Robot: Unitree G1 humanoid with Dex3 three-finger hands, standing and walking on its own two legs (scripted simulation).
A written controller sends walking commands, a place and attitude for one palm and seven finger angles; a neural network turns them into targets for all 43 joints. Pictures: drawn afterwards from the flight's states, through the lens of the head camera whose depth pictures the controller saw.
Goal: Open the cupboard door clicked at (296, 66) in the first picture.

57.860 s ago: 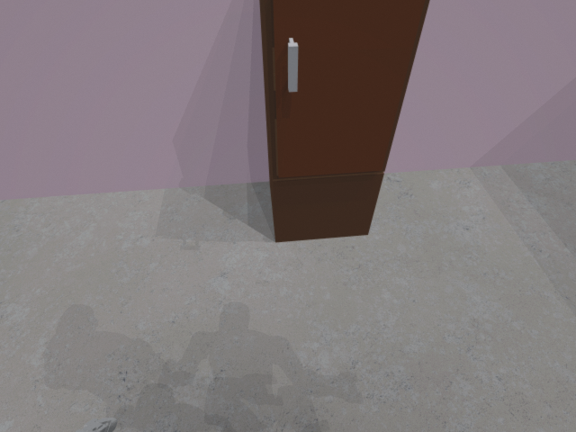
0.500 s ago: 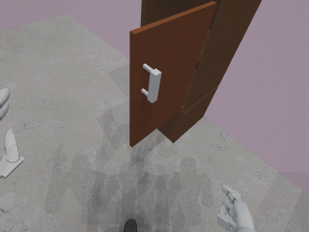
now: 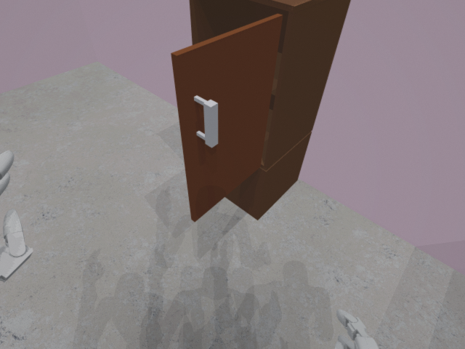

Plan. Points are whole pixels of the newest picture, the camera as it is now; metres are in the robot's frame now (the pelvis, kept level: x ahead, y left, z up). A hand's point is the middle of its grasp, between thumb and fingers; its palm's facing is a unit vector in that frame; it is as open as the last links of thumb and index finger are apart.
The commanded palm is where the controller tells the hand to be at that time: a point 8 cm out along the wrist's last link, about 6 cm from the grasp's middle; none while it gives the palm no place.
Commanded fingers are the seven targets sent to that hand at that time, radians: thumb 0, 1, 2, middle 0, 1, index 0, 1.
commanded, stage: stop stepping back and stand still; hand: left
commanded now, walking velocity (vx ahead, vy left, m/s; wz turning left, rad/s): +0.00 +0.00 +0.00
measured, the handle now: (205, 121) +0.62 +0.08 +0.06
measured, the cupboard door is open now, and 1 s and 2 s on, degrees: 90 90 90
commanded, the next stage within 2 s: let the arm hang, fingers relaxed in 0.16 s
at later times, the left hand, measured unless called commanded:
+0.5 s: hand out of the picture +0.10 +0.21 -0.14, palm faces -0.02 -0.96 -0.27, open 7.4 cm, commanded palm none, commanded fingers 0.00 0.90 0.90 -0.20 -0.30 -0.20 -0.30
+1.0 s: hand out of the picture -0.06 +0.21 -0.16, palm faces +0.07 -0.96 -0.26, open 7.4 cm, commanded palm none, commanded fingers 0.00 0.90 0.90 -0.20 -0.30 -0.20 -0.30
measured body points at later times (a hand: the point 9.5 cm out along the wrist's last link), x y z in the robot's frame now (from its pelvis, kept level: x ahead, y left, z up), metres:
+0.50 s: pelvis -0.02 +0.01 -0.01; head -0.01 +0.00 +0.44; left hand +0.10 +0.26 -0.12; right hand +0.11 -0.26 -0.13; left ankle +0.02 +0.13 -0.74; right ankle +0.00 -0.08 -0.74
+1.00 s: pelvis -0.02 +0.02 +0.01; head +0.00 +0.00 +0.45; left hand -0.06 +0.27 -0.14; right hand -0.03 -0.20 -0.16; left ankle +0.02 +0.13 -0.74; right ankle +0.00 -0.08 -0.74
